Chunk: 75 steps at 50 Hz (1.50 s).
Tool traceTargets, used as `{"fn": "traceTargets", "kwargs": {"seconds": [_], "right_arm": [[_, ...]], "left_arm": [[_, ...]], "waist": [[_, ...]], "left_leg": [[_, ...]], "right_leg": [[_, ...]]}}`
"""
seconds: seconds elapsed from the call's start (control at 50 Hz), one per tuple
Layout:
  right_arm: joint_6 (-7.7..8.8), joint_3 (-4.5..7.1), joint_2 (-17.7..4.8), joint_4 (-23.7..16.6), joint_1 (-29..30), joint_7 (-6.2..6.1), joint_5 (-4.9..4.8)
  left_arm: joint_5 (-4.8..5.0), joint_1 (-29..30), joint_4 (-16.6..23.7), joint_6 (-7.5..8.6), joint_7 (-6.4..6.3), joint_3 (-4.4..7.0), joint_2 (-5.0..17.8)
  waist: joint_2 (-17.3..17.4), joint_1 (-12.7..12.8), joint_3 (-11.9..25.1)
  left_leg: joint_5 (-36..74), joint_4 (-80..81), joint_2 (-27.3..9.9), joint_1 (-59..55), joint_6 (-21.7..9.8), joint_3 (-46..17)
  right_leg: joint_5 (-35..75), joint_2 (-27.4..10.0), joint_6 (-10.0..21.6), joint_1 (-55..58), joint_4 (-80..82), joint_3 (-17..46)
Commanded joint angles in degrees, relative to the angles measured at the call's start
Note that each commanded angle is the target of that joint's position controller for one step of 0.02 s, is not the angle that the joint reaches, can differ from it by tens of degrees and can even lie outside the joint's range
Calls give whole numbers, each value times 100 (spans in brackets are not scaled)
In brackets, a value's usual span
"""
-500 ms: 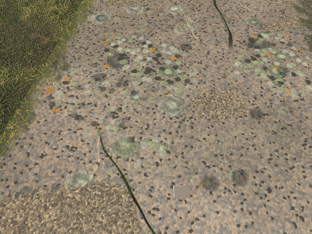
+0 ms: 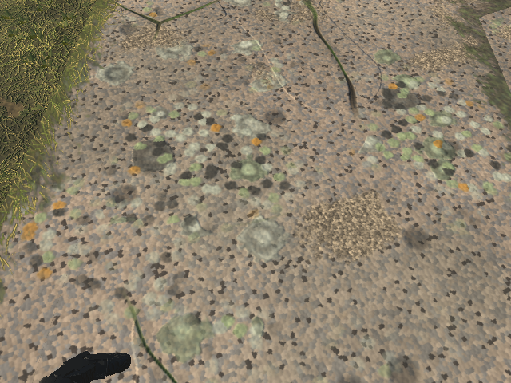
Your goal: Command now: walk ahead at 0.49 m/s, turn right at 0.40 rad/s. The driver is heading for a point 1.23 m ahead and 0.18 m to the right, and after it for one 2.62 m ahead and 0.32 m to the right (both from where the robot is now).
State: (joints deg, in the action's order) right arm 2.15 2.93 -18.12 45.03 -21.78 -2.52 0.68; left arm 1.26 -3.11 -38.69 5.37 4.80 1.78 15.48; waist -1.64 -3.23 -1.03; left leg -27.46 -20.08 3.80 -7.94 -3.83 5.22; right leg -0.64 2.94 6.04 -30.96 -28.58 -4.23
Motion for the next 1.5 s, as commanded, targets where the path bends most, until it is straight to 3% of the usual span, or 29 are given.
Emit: {"fn": "traceTargets", "kwargs": {"seconds": [0.02, 0.04, 0.06, 0.08, 0.1, 0.14, 0.2, 0.28, 0.36, 0.42, 0.44, 0.46, 0.48, 0.52, 0.58, 0.72, 0.84, 0.92, 0.94, 0.96, 0.98, 1.0, 1.04, 1.14, 1.36, 1.44, 1.46, 1.48, 1.5], "right_arm": [[86, 124, -717, -667, 87, -76, 189], [250, -56, -240, -774, -451, 68, 84], [455, 33, -753, -897, 271, 223, -158], [566, 27, -799, -1151, 805, 301, -324], [625, -10, -712, -1181, 954, 307, -209], [540, 32, -686, -1137, 698, 281, -22], [387, -52, -491, -1148, 565, 220, 69], [405, -175, -226, -1353, 1467, 225, 35], [468, -19, -523, -1446, 1641, 265, -139], [527, 202, -766, -1293, 738, 242, -113], [532, 299, -1109, -1264, -44, 195, -16], [444, 421, -1600, -1040, -408, 250, 92], [434, 341, -1122, -1102, -291, 292, 10], [389, 206, -672, -1089, 116, 281, 20], [418, 118, -382, -931, 380, 282, 44], [364, 222, -721, -491, 168, 260, -116], [227, 260, -895, -120, -237, 269, -221], [131, 240, -895, -50, -112, 205, -243], [159, 100, -593, -214, -67, 197, -112], [263, -101, 54, -360, -683, 221, -109], [344, 41, -539, -276, -311, 238, -242], [374, 124, -754, -428, 172, 259, -354], [324, 133, -637, -464, 504, 242, -221], [34, 110, -240, -434, 384, 231, -209], [70, 28, -82, -1210, 2079, 580, -191], [-2, 356, -630, -1059, 716, 575, -187], [-51, 552, -1020, -833, -233, 472, -202], [-34, 669, -1729, -827, -210, 403, -244], [48, 540, -1354, -1035, -402, 425, -208]], "left_arm": [[-34, -2163, 32, -42, -183, 539, 1555], [11, -2196, 15, -12, -167, 546, 1573], [37, -2147, 33, -67, -255, 489, 1196], [-1, -1763, 118, -93, -318, 430, 1056], [-26, -1344, 203, -96, -327, 383, 943], [-131, -867, 383, -91, -364, 339, 828], [-75, -771, 322, -79, -427, 375, 922], [25, -1157, 157, -158, -504, 458, 1115], [73, -1505, 49, -267, -524, 461, 1075], [-11, -1477, 113, -274, -494, 355, 692], [-98, -1604, 221, -243, -453, 196, 195], [70, -2254, 424, -159, -438, 111, 27], [164, -2213, 242, -164, -467, 222, 599], [25, -1285, 363, -213, -492, 289, 813], [-15, -1089, 428, -227, -456, 275, 587], [-69, -206, 503, -149, -334, 75, 181], [12, 588, 713, -59, -206, 90, 305], [-75, -788, 335, -44, -254, 367, 812], [-153, -1838, 169, -72, -337, 497, 1232], [-178, -2071, 102, -104, -349, 562, 1661], [-103, -2129, 82, -114, -364, 446, 1118], [-78, -1824, 59, -102, -382, 365, 919], [-134, -1191, 56, -64, -356, 264, 573], [-209, -894, -193, 152, -373, 328, 578], [-30, -1526, -705, -97, -526, 485, 1068], [18, -1329, -642, -285, -621, 541, 1316], [-40, -1384, -576, -263, -652, 470, 1171], [-277, -1998, -253, -129, -557, 185, 286], [-122, -1563, -192, 108, -470, 184, 603]], "waist": [[-306, 1182, 1830], [-1246, 816, 2683], [-339, 1185, 2322], [-46, 1038, 1319], [595, 693, 594], [364, 234, 147], [81, 64, 42], [-146, 540, 151], [-422, 602, 339], [-482, 43, 629], [384, -228, 1342], [2457, 156, 1794], [1662, -8, 1356], [646, -81, 416], [918, 171, 77], [655, 14, -20], [699, -181, -222], [605, 678, 674], [57, 1106, 1479], [-1400, 780, 2107], [-864, 1067, 1897], [-673, 992, 1096], [-315, 639, 413], [-215, 222, 1], [-37, 743, -462], [-264, -180, 528], [80, -623, 1037], [1738, 30, 1502], [1200, -310, 2480]], "left_leg": [[4590, -4773, -934, 2429, 326, 15], [-660, -6648, 222, 4733, 732, -892], [-139, -6724, -149, 5300, 499, -1540], [297, -6295, -437, 5577, 399, -1468], [558, -5666, -625, 5363, 329, -1289], [753, -5015, -874, 4620, 438, -1206], [950, -3920, -972, 4130, 752, -859], [2820, -1994, -608, 3337, 916, -651], [2798, -1161, -490, 3079, 808, -957], [2127, -886, -664, 1777, 355, -991], [1474, -719, -1777, 553, -44, -2116], [-243, 211, -2929, -622, -978, -5176], [-1532, 549, -2819, -350, -980, -5573], [-210, 449, -2233, 727, -660, -3697], [1317, 696, -1700, 1543, -648, -2410], [2630, 1041, -1646, 1423, -794, -1375], [2958, 854, -1829, 1004, -649, -1188], [5067, -959, -1475, 1134, -276, -658], [3642, -2663, -1181, 2357, -41, -489], [-286, -4616, -205, 4537, 303, -531], [-567, -5288, -393, 5198, 284, -1245], [-49, -5331, -634, 5480, 237, -1191], [761, -4834, -996, 5115, 302, -1069], [1595, -4296, -1136, 4674, 516, -1218], [2617, -1620, -891, 4852, 95, -451], [1852, -1328, -64, 2644, -428, 138], [2078, -1171, -230, 921, -684, -446], [1522, -889, -1798, -1213, -1731, -3553], [658, 121, -2342, -1721, -2163, -5472]], "right_leg": [[535, -1056, 1040, 4239, -418, 1727], [-855, -2358, 2213, 6038, 250, 5059], [-1994, -2050, 1793, 5700, 877, 4815], [-2210, -1915, 1535, 4760, 1107, 4093], [-1737, -1675, 1366, 3582, 1361, 3655], [-648, -1268, 1331, 2202, 1632, 3011], [500, -971, 1292, 1122, 1686, 2209], [-264, -498, 822, 702, 1427, 1720], [-1225, -786, 502, 1468, 769, 2432], [-1401, -583, 66, 1367, -425, 2483], [-2303, -167, -200, 802, -2196, 1910], [-3466, 303, -460, -1003, -4041, 1247], [-3031, -65, -541, -1597, -4788, 1435], [-2100, -403, -559, -1536, -4799, 1185], [-1649, -661, -547, -975, -3938, 1113], [-473, -747, -628, -695, -1517, 669], [-259, -520, -445, -211, -350, 437], [-301, -208, 41, 2149, 210, 178], [-152, -1297, 436, 3903, 23, 1376], [-1137, -2628, 1303, 5495, 546, 3939], [-1940, -2582, 1235, 5219, 950, 4257], [-1764, -2398, 992, 4545, 1074, 3373], [-1025, -1935, 753, 3259, 1436, 2307], [203, -1765, 687, 2200, 2102, 985], [1121, -1939, 232, 3534, 1756, -401], [4032, -1734, -121, 3458, -677, -818], [2945, -1510, -356, 2292, -2226, -842], [-2438, -424, -759, -456, -4433, -594], [-3395, -54, -744, -1193, -5269, 841]]}}
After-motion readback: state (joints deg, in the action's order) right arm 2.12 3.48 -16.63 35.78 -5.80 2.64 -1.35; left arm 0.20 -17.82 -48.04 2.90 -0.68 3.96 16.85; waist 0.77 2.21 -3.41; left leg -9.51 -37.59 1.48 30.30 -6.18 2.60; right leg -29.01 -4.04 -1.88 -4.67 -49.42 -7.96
